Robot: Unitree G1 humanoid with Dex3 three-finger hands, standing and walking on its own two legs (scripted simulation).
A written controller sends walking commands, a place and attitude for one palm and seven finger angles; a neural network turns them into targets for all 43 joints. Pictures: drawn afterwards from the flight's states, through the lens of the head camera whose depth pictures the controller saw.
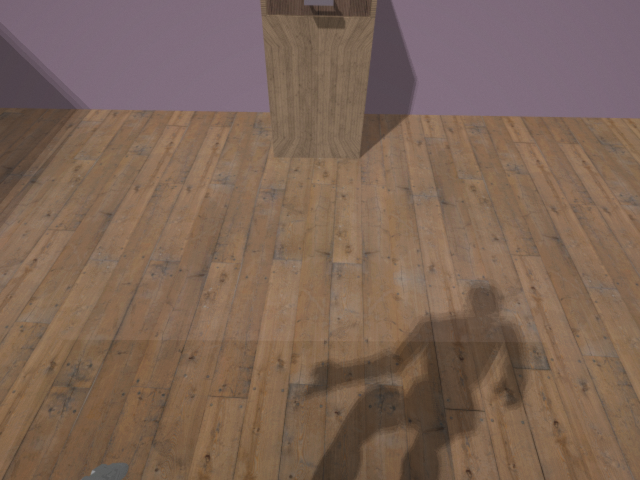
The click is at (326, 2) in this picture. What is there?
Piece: drawer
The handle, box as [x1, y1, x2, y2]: [304, 0, 333, 5]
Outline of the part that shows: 304,0 304,4 333,4 333,0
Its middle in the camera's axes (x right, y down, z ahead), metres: -0.01 -0.91 +1.47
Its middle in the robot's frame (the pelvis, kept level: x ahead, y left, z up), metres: +1.71 +0.10 -0.01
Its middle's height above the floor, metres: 0.76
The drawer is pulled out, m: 0.00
